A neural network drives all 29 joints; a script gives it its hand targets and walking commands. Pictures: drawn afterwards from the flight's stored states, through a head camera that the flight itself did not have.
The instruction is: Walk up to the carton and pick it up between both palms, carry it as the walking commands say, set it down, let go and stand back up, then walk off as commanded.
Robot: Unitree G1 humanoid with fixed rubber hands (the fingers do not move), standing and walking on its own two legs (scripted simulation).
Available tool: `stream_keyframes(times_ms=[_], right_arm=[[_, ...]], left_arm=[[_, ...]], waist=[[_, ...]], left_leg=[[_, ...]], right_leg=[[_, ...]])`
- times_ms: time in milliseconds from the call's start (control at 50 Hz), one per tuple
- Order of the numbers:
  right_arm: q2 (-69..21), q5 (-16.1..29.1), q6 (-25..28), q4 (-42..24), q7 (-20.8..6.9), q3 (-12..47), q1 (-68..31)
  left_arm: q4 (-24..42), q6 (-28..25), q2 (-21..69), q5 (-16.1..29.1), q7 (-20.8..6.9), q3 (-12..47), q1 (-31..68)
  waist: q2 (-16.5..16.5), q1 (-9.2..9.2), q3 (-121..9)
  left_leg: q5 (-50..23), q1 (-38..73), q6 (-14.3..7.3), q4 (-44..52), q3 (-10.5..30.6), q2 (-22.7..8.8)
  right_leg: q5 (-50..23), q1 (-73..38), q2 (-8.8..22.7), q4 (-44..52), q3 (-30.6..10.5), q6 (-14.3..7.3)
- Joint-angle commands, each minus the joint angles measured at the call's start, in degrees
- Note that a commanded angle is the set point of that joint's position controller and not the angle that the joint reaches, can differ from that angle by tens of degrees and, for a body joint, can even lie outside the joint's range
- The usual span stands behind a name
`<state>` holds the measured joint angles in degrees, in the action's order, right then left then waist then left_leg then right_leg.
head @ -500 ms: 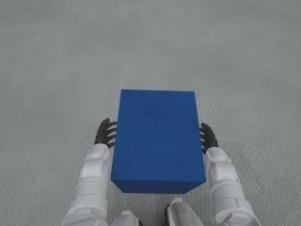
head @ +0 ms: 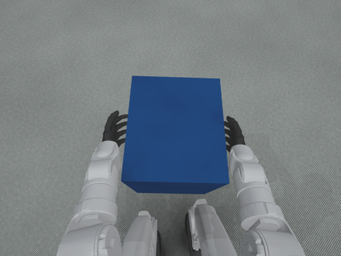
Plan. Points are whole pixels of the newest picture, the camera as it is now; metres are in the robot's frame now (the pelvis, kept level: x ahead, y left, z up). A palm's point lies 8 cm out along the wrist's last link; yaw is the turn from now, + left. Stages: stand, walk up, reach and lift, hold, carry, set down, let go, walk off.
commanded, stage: set down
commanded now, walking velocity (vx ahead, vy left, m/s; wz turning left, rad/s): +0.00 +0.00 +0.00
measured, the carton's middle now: (173, 143) +0.42 -0.02 -0.13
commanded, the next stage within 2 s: none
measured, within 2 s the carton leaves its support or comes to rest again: neither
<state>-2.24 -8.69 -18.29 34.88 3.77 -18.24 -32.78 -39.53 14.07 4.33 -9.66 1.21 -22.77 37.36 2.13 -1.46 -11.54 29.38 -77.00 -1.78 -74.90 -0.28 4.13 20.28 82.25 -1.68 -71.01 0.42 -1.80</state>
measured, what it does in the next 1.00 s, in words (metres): lowers itself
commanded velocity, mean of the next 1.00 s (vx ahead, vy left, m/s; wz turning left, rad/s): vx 0.00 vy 0.00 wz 0.00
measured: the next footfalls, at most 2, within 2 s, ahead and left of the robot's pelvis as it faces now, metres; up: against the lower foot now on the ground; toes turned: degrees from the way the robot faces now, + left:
none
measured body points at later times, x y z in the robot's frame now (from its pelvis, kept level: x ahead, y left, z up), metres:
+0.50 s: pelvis -0.01 +0.00 -0.08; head +0.20 -0.01 +0.32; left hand +0.44 +0.13 -0.16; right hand +0.41 -0.18 -0.17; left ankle +0.04 +0.10 -0.60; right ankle +0.10 -0.10 -0.60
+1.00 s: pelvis -0.04 +0.00 -0.15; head +0.23 -0.01 +0.21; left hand +0.46 +0.13 -0.24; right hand +0.43 -0.18 -0.26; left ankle +0.04 +0.10 -0.60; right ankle +0.10 -0.10 -0.60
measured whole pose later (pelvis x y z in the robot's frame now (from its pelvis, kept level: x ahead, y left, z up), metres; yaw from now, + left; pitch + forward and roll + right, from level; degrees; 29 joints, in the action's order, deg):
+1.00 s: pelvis -0.04 +0.00 -0.15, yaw +3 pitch +42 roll +2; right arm 5.8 -2.3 -16.9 42.9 5.4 -17.9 -53.0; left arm -45.6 14.0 -2.1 -3.5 6.7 -19.5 57.5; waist 2.2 -3.4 -7.3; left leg 34.1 -113.7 -1.3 -105.2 -1.8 6.7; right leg 24.1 119.0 -1.6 -100.7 -0.7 -0.6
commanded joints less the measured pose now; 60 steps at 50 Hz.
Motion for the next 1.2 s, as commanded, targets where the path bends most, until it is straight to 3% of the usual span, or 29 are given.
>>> stream_keyframes(times_ms=[0, 40, 60, 80, 160, 200, 220, 280, 360, 380, 400, 420, 440, 500, 540, 560, 640, 680, 740, 760, 820, 940, 960, 980, 1000, 1020, 1100, 1140, 1180], right_arm=[[-55.7, 8.5, 5.1, -7.9, -12.1, 32.2, -36.5], [-53.9, 8.4, 5.7, -8.2, -11.9, 32.4, -37.7], [-53.9, 8.3, 5.7, -6.8, -12.1, 31.9, -36.6], [-54.2, 8.7, 5.7, -5.6, -12.0, 31.6, -36.6], [-50.4, 9.9, 6.9, -8.7, -11.3, 32.3, -39.9], [-51.1, 10.2, 7.0, -6.9, -11.1, 31.9, -38.6], [-50.9, 10.9, 7.2, -8.0, -10.8, 32.5, -42.3], [-49.4, 11.2, 7.7, -8.2, -10.6, 31.6, -42.9], [-49.2, 12.2, 7.5, -7.4, -10.3, 31.4, -45.4], [-48.6, 11.9, 7.4, -7.2, -10.4, 31.1, -44.6], [-48.7, 11.9, 7.0, -6.5, -10.5, 30.7, -45.8], [-48.4, 11.5, 7.0, -6.1, -10.3, 31.0, -45.2], [-48.4, 11.6, 7.1, -6.4, -10.4, 30.7, -46.3], [-45.7, 12.0, 7.2, -7.2, -10.5, 29.4, -49.8], [-46.3, 12.2, 7.2, -6.6, -10.3, 29.8, -49.7], [-46.5, 12.4, 7.0, -6.4, -10.5, 29.7, -50.8], [-44.9, 12.5, 6.8, -6.3, -10.6, 28.7, -55.5], [-45.4, 11.8, 6.5, -4.9, -10.3, 27.0, -54.1], [-45.6, 12.0, 6.0, -4.1, -10.7, 27.1, -56.2], [-45.1, 12.8, 6.2, -4.3, -10.7, 26.9, -58.9], [-46.2, 13.1, 5.6, -4.3, -11.0, 27.3, -59.9], [-43.5, 13.0, 5.6, -5.4, -10.8, 26.7, -63.9], [-43.9, 13.0, 5.5, -4.7, -10.8, 26.6, -64.7], [-42.7, 12.7, 5.3, -3.3, -10.7, 25.4, -63.6], [-43.4, 13.1, 5.1, -4.1, -10.8, 26.3, -64.9], [-43.6, 12.7, 5.3, -3.8, -10.8, 25.8, -65.2], [-44.2, 14.3, 5.6, -5.3, -10.8, 27.4, -67.4], [-44.3, 13.5, 5.5, -4.1, -10.3, 27.0, -65.4], [-42.8, 14.9, 5.5, -5.2, -10.3, 27.7, -68.9]], left_arm=[[2.7, -2.5, 56.9, 7.7, -12.3, 33.0, 32.7], [1.5, -2.7, 55.4, 7.2, -11.6, 32.3, 31.1], [2.6, -3.0, 56.0, 8.0, -11.3, 33.3, 32.8], [1.9, -3.0, 55.4, 7.4, -10.8, 32.6, 31.4], [2.3, -3.7, 55.5, 9.2, -10.0, 34.3, 33.9], [4.3, -4.2, 54.3, 9.7, -9.0, 34.9, 35.2], [1.5, -3.8, 53.9, 8.7, -9.0, 33.5, 34.0], [3.0, -4.5, 52.7, 10.2, -8.2, 34.2, 37.0], [2.4, -4.3, 52.5, 10.3, -7.3, 35.1, 38.9], [2.4, -4.4, 52.5, 10.5, -7.2, 34.8, 39.9], [1.8, -4.2, 51.8, 10.2, -6.8, 34.2, 40.1], [2.3, -4.2, 53.3, 10.4, -6.7, 34.5, 39.9], [1.3, -4.1, 53.1, 10.1, -6.6, 34.0, 40.2], [1.8, -3.8, 52.2, 10.5, -6.2, 34.6, 43.0], [1.5, -4.0, 52.5, 11.1, -6.0, 34.6, 44.5], [1.8, -3.9, 51.6, 10.6, -5.6, 33.2, 44.8], [-0.1, -2.9, 52.6, 10.3, -5.4, 32.7, 46.5], [1.7, -3.2, 51.6, 11.2, -5.5, 33.5, 49.8], [1.0, -2.8, 51.1, 10.9, -5.3, 32.2, 51.7], [-0.9, -2.5, 50.7, 10.0, -5.4, 31.0, 50.9], [1.0, -2.7, 49.6, 10.5, -5.1, 30.8, 53.7], [0.2, -1.8, 51.1, 12.1, -5.3, 31.6, 56.9], [-1.0, -1.6, 49.5, 10.9, -5.3, 30.5, 55.6], [-0.6, -1.6, 50.3, 11.7, -5.3, 30.6, 57.4], [0.0, -1.7, 49.0, 11.2, -5.4, 29.7, 57.6], [-0.2, -1.8, 49.8, 11.6, -5.8, 29.9, 58.8], [1.0, -2.1, 49.0, 11.9, -5.5, 31.1, 59.9], [1.8, -2.1, 50.0, 13.0, -5.4, 32.3, 59.9], [3.2, -2.2, 46.0, 12.7, -5.6, 31.8, 64.3]], waist=[[-2.6, -1.61, -49.7], [-3.1, -0.78, -49.1], [-3.7, -2.24, -49.2], [-2.2, -0.51, -47.6], [-2.7, -2.63, -52.1], [-2.4, -2.1, -51.8], [-2.2, -0.35, -51.4], [-3.1, -2.84, -53.4], [-0.8, -1.99, -55.1], [-1.9, -3.36, -54.6], [-1.9, -1.88, -55.4], [-2.5, -2.76, -56.3], [-1.9, -1.67, -54.9], [0.4, -3.44, -56.9], [-0.9, -4.08, -57.3], [-2.0, -2.53, -56.6], [-1.0, -3.12, -56.8], [-1.6, -5.25, -58.2], [-1.1, -4.56, -57.3], [0.8, -2.27, -55.4], [-1.9, -2.53, -60.5], [-1.9, -4.94, -61.9], [-2.4, -3.37, -60.8], [-0.6, -5.1, -59.9], [-3.1, -3.79, -60.5], [-2.0, -4.56, -58.1], [-2.2, -2.45, -63.8], [-2.7, -4.92, -64.8], [-1.8, -2.67, -65.2]], left_leg=[[-15.0, 6.6, 1.1, 7.6, 4.9, 5.7], [-13.6, 4.9, 1.1, 6.4, 5.3, 5.9], [-14.4, 5.9, 1.3, 6.0, 5.4, 5.8], [-14.3, 4.4, 1.5, 5.9, 5.1, 5.9], [-15.2, 2.6, 1.7, 3.0, 5.0, 6.3], [-15.3, 3.8, 1.8, 1.9, 5.2, 6.5], [-14.6, 2.0, 1.5, 1.3, 5.0, 6.5], [-15.1, 1.4, 1.6, -0.9, 5.2, 6.7], [-14.4, 0.0, 1.8, -3.0, 4.4, 6.9], [-14.7, -0.8, 1.9, -3.9, 4.4, 6.9], [-13.6, -0.2, 1.5, -3.7, 4.8, 6.9], [-13.0, -1.1, 1.9, -4.8, 4.0, 7.1], [-13.0, -1.1, 1.8, -5.1, 3.9, 7.2], [-14.2, -0.9, 1.8, -7.2, 4.5, 7.1], [-14.0, -2.6, 1.9, -8.6, 3.8, 7.3], [-14.2, -2.6, 1.7, -8.6, 3.8, 7.4], [-11.4, -3.3, 1.6, -10.0, 4.0, 7.5], [-11.2, -5.5, 1.9, -11.9, 3.8, 7.5], [-10.6, -6.9, 1.8, -12.9, 3.1, 7.6], [-9.5, -9.6, 1.9, -13.4, 2.4, 7.6], [-8.8, -9.2, 1.3, -15.0, 2.3, 7.5], [-9.7, -11.2, 1.7, -17.8, 2.6, 7.7], [-8.8, -12.0, 1.4, -17.6, 2.2, 7.8], [-7.8, -13.0, 1.7, -18.6, 2.2, 7.7], [-7.9, -13.7, 1.2, -18.8, 2.1, 7.5], [-7.3, -17.7, 1.3, -19.9, 1.5, 7.9], [-10.6, -17.7, 1.5, -22.4, 0.4, 7.8], [-10.5, -18.4, 1.4, -22.9, 0.9, 7.9], [-9.2, -19.0, 1.4, -24.4, 0.0, 7.4]], right_leg=[[-19.6, -45.9, -4.7, 2.4, -6.8, 1.9], [-17.7, -42.8, -4.9, 1.0, -6.6, 2.1], [-17.5, -39.4, -5.5, 0.1, -5.1, 1.9], [-17.8, -39.6, -5.5, -0.2, -5.5, 1.9], [-19.5, -38.2, -5.6, -3.2, -4.8, 2.0], [-18.5, -35.1, -5.8, -4.4, -4.8, 1.9], [-17.5, -34.0, -5.7, -5.1, -5.0, 2.1], [-17.8, -30.9, -6.1, -7.2, -3.8, 2.3], [-16.6, -28.7, -6.1, -9.7, -3.8, 2.2], [-17.2, -28.0, -6.0, -9.7, -3.9, 2.3], [-15.0, -26.1, -5.9, -11.1, -3.3, 2.6], [-14.4, -27.1, -6.1, -10.9, -3.3, 2.3], [-14.1, -24.9, -6.4, -12.1, -3.0, 2.2], [-14.4, -21.4, -6.3, -14.2, -2.6, 2.1], [-15.1, -22.1, -6.2, -14.5, -2.8, 2.1], [-14.7, -20.9, -6.1, -15.3, -2.4, 2.3], [-10.8, -16.8, -6.1, -17.4, -1.6, 2.0], [-12.1, -17.9, -6.2, -18.0, -1.6, 1.9], [-11.5, -15.4, -6.1, -19.6, -1.2, 2.1], [-10.7, -15.3, -5.8, -20.1, -2.0, 1.8], [-10.1, -16.3, -5.7, -21.7, -1.7, 2.2], [-11.5, -14.6, -5.6, -24.1, -0.9, 1.9], [-10.6, -13.4, -5.6, -24.3, -0.7, 2.2], [-9.8, -12.8, -5.3, -24.9, -1.0, 1.7], [-10.2, -13.3, -5.4, -25.0, -1.0, 2.2], [-10.0, -12.6, -5.2, -25.0, -1.5, 1.8], [-14.9, -14.7, -5.5, -27.7, -2.2, 2.0], [-16.2, -15.5, -5.2, -28.7, -1.6, 1.9], [-14.6, -14.7, -5.0, -29.6, -2.4, 2.2]])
